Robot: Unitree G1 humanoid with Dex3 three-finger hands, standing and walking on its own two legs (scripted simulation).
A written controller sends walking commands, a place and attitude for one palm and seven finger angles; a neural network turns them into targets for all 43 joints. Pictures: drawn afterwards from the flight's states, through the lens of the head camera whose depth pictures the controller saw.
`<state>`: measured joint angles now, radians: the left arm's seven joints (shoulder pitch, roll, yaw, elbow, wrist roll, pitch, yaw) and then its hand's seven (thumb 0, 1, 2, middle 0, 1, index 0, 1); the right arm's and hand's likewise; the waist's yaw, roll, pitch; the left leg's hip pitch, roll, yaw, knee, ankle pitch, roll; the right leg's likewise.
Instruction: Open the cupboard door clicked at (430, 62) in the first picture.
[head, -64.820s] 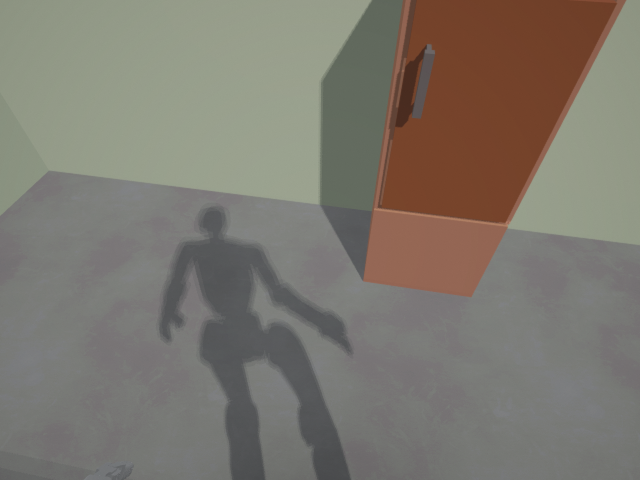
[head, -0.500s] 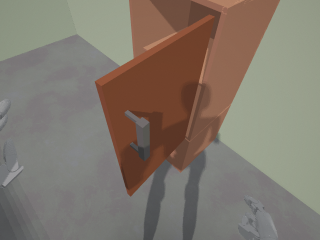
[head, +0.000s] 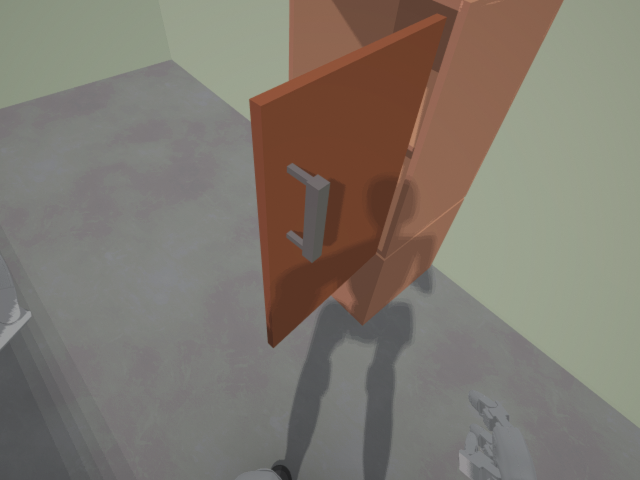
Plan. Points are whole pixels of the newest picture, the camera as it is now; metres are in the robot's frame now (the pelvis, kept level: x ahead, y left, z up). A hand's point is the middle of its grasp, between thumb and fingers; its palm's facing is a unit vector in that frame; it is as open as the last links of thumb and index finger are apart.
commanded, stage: step back with the hand held close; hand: left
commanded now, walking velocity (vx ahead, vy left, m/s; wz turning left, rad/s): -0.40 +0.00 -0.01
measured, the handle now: (304, 214) +0.44 +0.06 +0.08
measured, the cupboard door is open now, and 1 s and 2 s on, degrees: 95 95 95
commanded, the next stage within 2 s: stop stepping back and stand still in 0.14 s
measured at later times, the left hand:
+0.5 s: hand out of the picture +0.10 +0.24 +0.17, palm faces +0.33 -0.83 -0.45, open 7.4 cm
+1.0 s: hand out of the picture +0.01 +0.24 +0.17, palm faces +0.41 -0.80 -0.44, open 7.4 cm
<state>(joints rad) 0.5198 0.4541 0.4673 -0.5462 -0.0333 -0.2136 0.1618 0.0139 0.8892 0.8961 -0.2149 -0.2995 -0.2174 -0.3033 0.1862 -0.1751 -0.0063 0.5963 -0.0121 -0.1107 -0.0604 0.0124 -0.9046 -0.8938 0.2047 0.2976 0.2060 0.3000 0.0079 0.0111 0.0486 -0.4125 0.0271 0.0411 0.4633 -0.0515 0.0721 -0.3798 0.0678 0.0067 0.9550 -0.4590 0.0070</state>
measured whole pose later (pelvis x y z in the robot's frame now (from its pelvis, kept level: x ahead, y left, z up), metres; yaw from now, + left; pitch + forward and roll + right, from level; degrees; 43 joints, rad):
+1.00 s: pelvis -0.19 -0.01 +0.00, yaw -2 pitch +1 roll +1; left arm 0.54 0.38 0.38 -0.46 -0.01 -0.21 0.17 0.01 0.89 0.90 -0.21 -0.30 -0.22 -0.30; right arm 0.28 -0.25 -0.03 0.64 -0.02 -0.14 -0.11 0.01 -0.90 -0.89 0.20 0.30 0.20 0.30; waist -0.01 -0.02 -0.05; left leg -0.16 0.03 0.07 0.42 -0.28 0.04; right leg -0.30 0.00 -0.10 0.54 -0.26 -0.06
